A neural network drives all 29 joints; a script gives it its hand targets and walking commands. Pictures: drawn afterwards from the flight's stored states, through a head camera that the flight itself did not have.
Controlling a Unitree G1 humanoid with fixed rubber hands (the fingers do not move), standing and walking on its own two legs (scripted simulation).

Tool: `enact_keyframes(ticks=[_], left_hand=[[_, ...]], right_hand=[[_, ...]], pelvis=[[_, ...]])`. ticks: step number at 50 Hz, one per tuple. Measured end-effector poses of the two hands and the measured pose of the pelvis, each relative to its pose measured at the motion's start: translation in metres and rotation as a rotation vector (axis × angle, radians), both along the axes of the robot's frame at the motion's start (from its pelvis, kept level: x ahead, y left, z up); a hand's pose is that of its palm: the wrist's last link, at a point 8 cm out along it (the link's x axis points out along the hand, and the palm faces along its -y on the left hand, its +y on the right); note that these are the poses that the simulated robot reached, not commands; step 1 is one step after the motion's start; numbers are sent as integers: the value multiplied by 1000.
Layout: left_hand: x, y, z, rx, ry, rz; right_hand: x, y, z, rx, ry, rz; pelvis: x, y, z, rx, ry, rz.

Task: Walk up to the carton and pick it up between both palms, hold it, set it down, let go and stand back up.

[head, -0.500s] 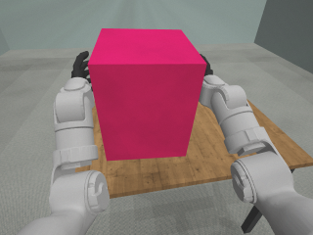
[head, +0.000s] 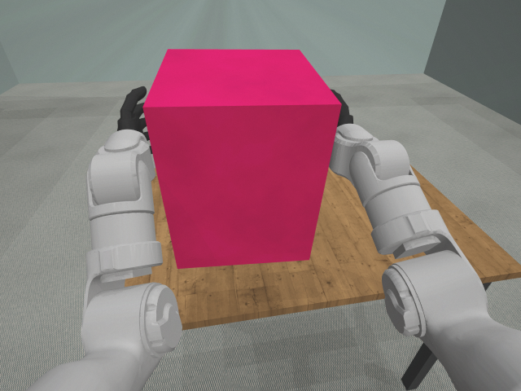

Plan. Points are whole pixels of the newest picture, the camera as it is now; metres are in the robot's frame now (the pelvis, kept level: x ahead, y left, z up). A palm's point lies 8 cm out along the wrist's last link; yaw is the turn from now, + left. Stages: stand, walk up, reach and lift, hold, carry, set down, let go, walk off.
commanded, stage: hold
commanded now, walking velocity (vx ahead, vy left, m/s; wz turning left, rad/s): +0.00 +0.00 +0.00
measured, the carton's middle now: (239, 156) +0.38 +0.01 +0.24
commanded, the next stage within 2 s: none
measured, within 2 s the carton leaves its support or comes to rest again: neither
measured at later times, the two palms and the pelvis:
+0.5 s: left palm (134, 140) +0.36 +0.15 +0.28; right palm (340, 137) +0.36 -0.14 +0.27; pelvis +0.00 +0.00 +0.00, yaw +0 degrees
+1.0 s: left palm (136, 141) +0.37 +0.15 +0.28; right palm (340, 138) +0.36 -0.14 +0.27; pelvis +0.00 +0.00 +0.00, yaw +0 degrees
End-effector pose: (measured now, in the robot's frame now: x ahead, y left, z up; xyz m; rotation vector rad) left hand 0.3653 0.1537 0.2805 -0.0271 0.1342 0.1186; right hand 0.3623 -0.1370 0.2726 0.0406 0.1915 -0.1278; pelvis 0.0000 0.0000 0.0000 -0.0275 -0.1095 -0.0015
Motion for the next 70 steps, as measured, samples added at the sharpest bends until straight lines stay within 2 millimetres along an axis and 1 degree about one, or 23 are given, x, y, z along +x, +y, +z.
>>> enact_keyframes(ticks=[14,31,51,70], left_hand=[[-1,0,-2,3,2,-7],[1,-3,5,4,-6,-6],[2,-2,0,4,4,-1],[-1,-1,0,2,-2,-3]], right_hand=[[-2,0,0,4,3,-7],[-2,-2,3,8,-4,-9],[1,-2,-2,10,7,-3],[-2,-1,-1,9,2,-6]], pelvis=[[-3,2,0,-3,6,2],[-3,2,0,-2,12,1],[0,1,0,-2,11,1],[0,3,0,-2,1,-1]])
